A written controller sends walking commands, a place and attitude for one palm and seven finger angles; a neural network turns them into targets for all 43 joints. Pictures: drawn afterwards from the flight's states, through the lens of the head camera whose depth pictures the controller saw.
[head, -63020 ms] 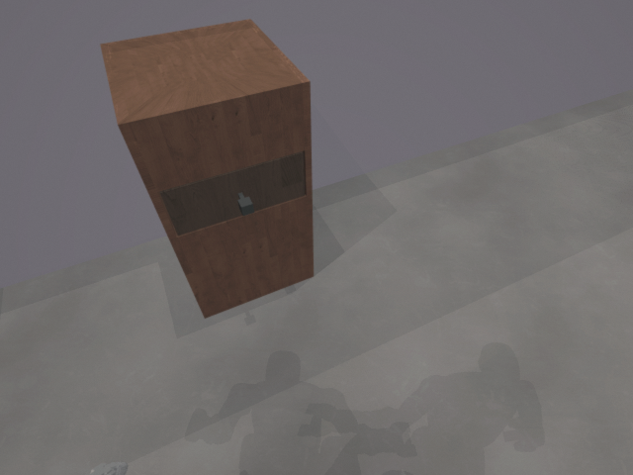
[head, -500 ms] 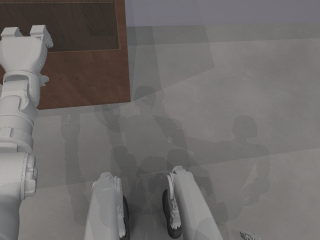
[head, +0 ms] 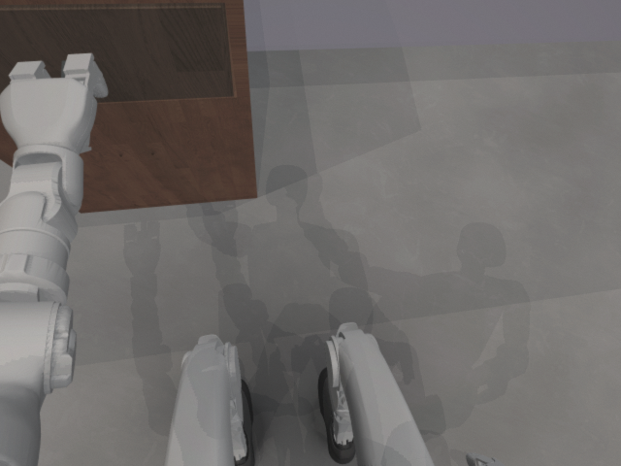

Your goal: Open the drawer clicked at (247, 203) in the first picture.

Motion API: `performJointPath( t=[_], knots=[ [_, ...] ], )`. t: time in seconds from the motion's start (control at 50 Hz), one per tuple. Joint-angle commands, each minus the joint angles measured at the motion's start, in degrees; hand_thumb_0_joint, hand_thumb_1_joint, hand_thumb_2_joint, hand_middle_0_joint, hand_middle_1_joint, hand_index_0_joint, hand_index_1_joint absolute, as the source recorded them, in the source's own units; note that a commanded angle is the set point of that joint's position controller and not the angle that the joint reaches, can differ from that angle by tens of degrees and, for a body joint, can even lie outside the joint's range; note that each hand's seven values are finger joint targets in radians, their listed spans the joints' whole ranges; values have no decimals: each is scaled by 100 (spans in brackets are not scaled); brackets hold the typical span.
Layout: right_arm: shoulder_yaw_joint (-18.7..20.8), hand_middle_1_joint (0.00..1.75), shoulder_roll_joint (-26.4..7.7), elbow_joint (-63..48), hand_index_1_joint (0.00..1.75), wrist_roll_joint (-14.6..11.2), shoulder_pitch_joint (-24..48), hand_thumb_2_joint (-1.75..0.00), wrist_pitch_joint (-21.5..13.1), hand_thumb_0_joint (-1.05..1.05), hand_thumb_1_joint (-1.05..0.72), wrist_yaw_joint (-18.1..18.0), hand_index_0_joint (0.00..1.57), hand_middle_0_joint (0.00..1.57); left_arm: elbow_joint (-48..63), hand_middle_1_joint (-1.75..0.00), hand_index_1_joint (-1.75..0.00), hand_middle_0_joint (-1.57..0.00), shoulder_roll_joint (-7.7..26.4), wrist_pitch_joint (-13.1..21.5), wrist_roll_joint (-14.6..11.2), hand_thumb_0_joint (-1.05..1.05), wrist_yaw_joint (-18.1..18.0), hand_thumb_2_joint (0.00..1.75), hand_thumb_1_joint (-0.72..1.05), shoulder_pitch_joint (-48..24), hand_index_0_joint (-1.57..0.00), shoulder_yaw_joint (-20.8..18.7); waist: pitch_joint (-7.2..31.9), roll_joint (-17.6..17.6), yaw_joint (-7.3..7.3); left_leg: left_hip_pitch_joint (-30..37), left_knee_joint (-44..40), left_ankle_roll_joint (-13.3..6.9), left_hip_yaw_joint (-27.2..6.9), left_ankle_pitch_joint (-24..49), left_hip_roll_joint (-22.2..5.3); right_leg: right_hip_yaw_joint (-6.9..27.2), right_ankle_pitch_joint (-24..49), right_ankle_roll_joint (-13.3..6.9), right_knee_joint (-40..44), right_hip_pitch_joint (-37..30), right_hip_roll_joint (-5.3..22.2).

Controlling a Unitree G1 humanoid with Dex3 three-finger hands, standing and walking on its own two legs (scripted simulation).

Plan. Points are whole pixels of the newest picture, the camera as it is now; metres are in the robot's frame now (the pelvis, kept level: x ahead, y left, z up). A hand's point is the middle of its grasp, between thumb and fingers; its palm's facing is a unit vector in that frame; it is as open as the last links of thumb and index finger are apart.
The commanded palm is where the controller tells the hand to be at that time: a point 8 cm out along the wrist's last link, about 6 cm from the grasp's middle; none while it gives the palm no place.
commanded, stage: pull the drawer open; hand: left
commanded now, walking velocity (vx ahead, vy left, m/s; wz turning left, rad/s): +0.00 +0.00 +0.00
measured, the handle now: (68, 88) +0.58 +0.27 -0.03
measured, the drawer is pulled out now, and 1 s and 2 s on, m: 0.00 0.09 0.15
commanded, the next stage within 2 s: none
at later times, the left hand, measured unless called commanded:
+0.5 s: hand (76, 161) +0.49 +0.26 -0.05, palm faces -0.05 -0.04 -1.00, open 6.5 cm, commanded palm +0.46 +0.25 +0.00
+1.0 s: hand (75, 203) +0.44 +0.26 -0.05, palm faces -0.03 -0.05 -1.00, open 6.5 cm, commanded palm +0.41 +0.25 +0.00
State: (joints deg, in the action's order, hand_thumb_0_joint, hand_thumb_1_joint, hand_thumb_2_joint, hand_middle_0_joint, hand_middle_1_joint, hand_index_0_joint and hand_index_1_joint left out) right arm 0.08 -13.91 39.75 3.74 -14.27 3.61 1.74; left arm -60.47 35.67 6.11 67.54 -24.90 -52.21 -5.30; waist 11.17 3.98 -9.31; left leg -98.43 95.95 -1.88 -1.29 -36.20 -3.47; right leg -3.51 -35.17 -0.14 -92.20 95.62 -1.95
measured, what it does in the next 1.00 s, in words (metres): stands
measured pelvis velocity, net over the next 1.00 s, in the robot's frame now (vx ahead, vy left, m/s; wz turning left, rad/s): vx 0.01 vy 0.00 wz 0.02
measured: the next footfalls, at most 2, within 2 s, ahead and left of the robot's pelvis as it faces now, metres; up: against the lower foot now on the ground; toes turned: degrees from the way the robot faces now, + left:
none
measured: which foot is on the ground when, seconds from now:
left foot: down 0.00-1.00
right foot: down 0.00-1.00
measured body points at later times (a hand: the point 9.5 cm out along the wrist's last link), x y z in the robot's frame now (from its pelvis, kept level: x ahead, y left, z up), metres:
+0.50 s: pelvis +0.02 +0.00 +0.02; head +0.22 +0.02 +0.42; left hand +0.49 +0.26 +0.00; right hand +0.09 -0.27 -0.12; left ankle +0.04 +0.11 -0.52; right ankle +0.05 -0.12 -0.52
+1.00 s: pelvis +0.01 +0.00 +0.03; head +0.20 +0.01 +0.44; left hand +0.43 +0.26 +0.00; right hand +0.10 -0.26 -0.12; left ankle +0.04 +0.11 -0.52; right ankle +0.05 -0.12 -0.52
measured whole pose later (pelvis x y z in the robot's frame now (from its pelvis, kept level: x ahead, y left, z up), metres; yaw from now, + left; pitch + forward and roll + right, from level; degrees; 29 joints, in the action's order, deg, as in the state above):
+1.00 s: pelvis +0.01 +0.00 +0.03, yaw +1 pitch +35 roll -3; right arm 2.7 -13.8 39.8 4.4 -10.0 6.0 1.8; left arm -48.7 25.6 9.1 67.0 -33.0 -30.7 -5.9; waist 12.1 3.1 -4.3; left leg -88.9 90.9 -1.6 0.6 -36.7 -3.1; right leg -1.6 -36.0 -0.2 -88.7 87.3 -1.7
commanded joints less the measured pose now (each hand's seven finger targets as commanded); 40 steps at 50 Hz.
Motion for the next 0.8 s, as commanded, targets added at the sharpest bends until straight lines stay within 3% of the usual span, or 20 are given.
performJointPath(
  t=[0.0, 0.1, 0.18, 0.24, 0.28, 0.36, 0.48, 0.64, 0.68, 0.78],
  knots=[
    [433, 30, -1098, -137, 30, 3, -1186, -90, 4, 0, -90, -44, 20, 20, 996, -135, -135, -40, 1271, -34, -91, 0, -146, 90, 90, -1469, -40, -263, 3748, 839, 79, 3310, -1113, -47, -249, 2315, 136, -81, 1720, -251, 1062, -1704, -205],
    [452, 30, -1040, -200, 30, -8, -1116, -90, 52, 0, -90, -47, 20, 20, 1315, -135, -135, -40, 1105, 51, -169, 0, -86, 90, 90, -744, -40, -301, 3831, 713, 268, 3451, -1171, -48, -181, 2670, 133, -47, 2175, -256, 1085, -2089, -199],
    [465, 30, -1016, -187, 30, 0, -1040, -90, 60, 0, -90, -63, 20, 20, 1418, -135, -135, -40, 968, 135, -185, 0, -162, 90, 90, -599, -40, -258, 3637, 539, 249, 3292, -1177, -75, -132, 2608, 138, 1, 2252, -237, 1129, -2182, -186],
    [484, 30, -1023, -174, 30, 19, -1010, -90, 90, 0, -90, -62, 20, 20, 1393, -135, -135, -40, 983, 171, -136, 0, -273, 90, 90, -325, -40, -347, 3520, 416, 318, 3281, -1184, -62, -114, 2644, 149, 6, 2301, -246, 1124, -2214, -191],
    [493, 30, -1010, -197, 30, 27, -971, -90, 94, 0, -90, -57, 20, 20, 1532, -135, -135, -40, 935, 223, -153, 0, -344, 90, 90, -224, -40, -371, 3608, 534, 370, 3365, -1216, -57, -83, 2724, 158, 25, 2395, -245, 1132, -2292, -171],
    [528, 30, -979, -193, 30, 48, -913, -90, 107, 0, -90, -40, 20, 20, 1528, -135, -135, -40, 742, 231, -140, 0, -470, 90, 90, 7, -40, -339, 3577, 390, 388, 3430, -1214, -54, -75, 2809, 165, 28, 2488, -245, 1134, -2304, -169],
    [549, 30, -974, -232, 30, 58, -803, -90, 137, 0, -90, -40, 20, 20, 1712, -135, -135, -40, 814, 255, -130, 0, -605, 90, 90, 365, -40, -503, 3736, 379, 521, 3536, -1261, -41, -35, 2945, 183, 58, 2750, -245, 1127, -2574, -152],
    [573, 30, -933, -245, 30, 60, -633, -90, 139, 0, -90, -44, 20, 20, 1734, -135, -135, -40, 516, 282, -148, 0, -789, 90, 90, 717, -40, -410, 3465, 134, 518, 3430, -1309, -55, 14, 2722, 221, 83, 2652, -227, 1234, -2642, -153],
    [568, 30, -937, -264, 30, 75, -597, -90, 140, 0, -90, -46, 20, 20, 1957, -135, -135, -40, 632, 342, -106, 0, -831, 90, 90, 676, -40, -494, 3679, 394, 608, 3598, -1343, -27, -2, 2804, 215, 78, 2645, -247, 1175, -2635, -124],
    [581, 30, -927, -276, 30, 75, -498, -90, 170, 0, -90, -32, 20, 20, 1904, -135, -135, -40, 404, 339, -140, 0, -974, 90, 90, 1023, -40, -462, 3425, 220, 600, 3595, -1404, -30, -18, 2688, 218, 58, 2493, -245, 1249, -2550, -139]
  ],
)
